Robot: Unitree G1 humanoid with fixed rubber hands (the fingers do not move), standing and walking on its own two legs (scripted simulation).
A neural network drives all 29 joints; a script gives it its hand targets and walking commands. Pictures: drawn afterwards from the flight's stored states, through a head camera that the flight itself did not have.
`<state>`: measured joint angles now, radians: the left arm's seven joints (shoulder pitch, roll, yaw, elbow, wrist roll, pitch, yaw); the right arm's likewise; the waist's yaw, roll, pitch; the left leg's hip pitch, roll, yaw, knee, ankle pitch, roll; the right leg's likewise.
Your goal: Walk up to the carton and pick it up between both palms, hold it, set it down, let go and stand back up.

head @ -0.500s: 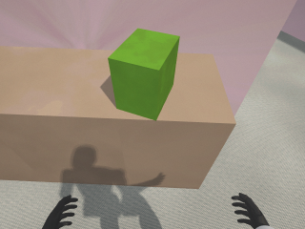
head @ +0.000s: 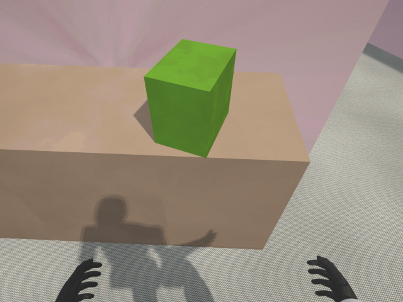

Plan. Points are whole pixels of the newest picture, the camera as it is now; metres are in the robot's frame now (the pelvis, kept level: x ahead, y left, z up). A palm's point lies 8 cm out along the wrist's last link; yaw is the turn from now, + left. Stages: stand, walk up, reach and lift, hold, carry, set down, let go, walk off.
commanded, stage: stand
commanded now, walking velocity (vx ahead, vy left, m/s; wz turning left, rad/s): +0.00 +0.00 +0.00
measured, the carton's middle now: (194, 97) +0.65 +0.03 +0.04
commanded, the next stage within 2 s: none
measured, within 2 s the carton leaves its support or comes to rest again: neither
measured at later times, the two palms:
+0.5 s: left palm out of the picture +0.15 +0.27 -0.07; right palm out of the picture +0.14 -0.27 -0.07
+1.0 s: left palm out of the picture +0.14 +0.27 -0.07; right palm out of the picture +0.13 -0.27 -0.08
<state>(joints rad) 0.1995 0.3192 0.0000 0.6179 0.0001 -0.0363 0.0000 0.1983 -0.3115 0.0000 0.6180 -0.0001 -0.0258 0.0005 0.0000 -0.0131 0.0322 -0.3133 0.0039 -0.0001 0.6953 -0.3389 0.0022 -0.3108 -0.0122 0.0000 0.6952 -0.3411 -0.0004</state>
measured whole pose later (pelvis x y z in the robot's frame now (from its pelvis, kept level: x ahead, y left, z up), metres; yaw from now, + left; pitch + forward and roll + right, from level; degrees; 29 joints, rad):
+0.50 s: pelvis +0.00 +0.00 +0.00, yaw +0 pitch -2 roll +0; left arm 0.20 0.32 0.00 0.64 0.00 -0.04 0.00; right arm 0.20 -0.32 0.00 0.66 0.00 -0.03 0.01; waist 0.00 -0.01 0.04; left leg -0.31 0.00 0.00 0.69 -0.34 0.00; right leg -0.31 -0.01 0.00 0.70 -0.34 0.00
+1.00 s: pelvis -0.01 +0.00 +0.00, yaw +0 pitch -3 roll +0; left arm 0.20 0.33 0.00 0.66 0.00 -0.04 0.00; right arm 0.20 -0.32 0.00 0.69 0.00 -0.03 0.00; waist 0.00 0.00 0.04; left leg -0.31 0.00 0.00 0.69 -0.33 0.00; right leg -0.31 -0.01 0.00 0.70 -0.33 0.00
